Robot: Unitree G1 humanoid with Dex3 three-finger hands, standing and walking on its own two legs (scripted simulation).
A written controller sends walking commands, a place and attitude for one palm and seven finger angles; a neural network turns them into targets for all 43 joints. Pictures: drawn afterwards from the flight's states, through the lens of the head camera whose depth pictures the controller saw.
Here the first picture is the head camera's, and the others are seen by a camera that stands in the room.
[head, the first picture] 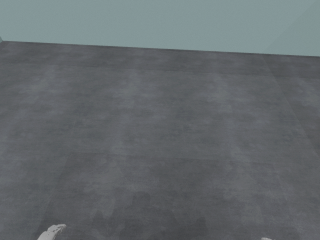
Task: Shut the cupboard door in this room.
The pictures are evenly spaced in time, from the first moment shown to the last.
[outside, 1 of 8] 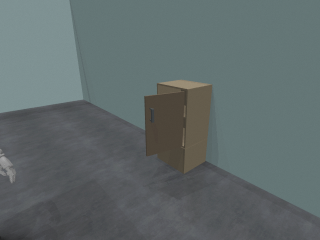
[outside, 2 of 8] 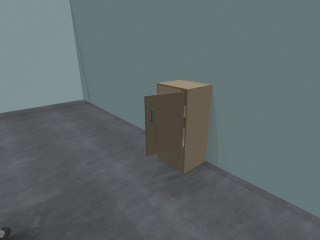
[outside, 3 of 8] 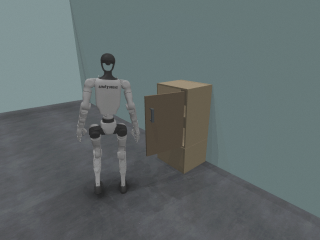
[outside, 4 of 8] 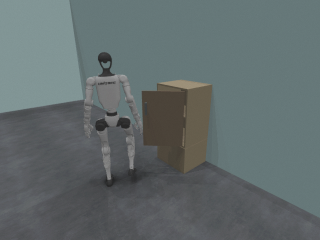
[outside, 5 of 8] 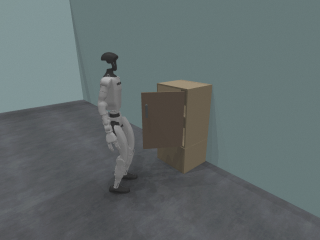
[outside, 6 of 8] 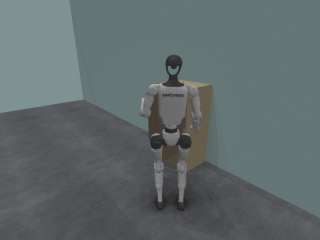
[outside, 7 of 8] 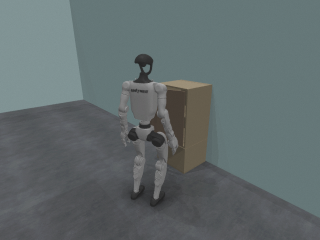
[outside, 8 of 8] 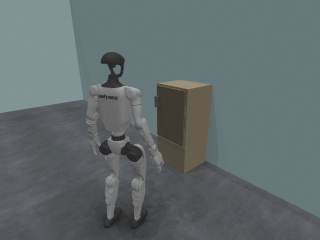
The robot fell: no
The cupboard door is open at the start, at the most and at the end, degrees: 78 78 0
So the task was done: yes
